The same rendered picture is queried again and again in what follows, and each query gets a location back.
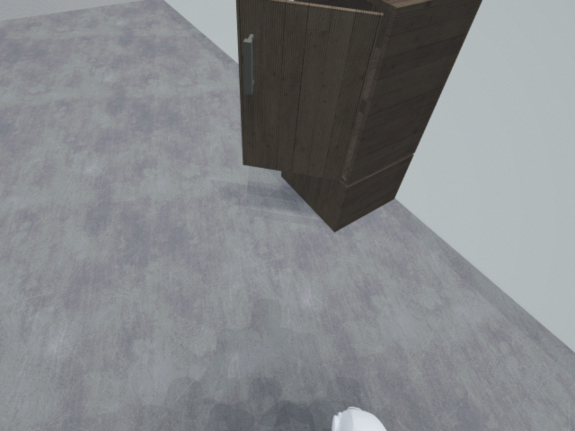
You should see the cupboard door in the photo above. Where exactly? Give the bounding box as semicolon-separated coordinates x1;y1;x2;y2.
236;0;384;180

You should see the handle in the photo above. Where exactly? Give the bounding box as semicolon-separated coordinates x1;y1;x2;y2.
243;34;254;95

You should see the right robot thigh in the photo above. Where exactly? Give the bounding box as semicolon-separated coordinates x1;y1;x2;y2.
332;409;386;431

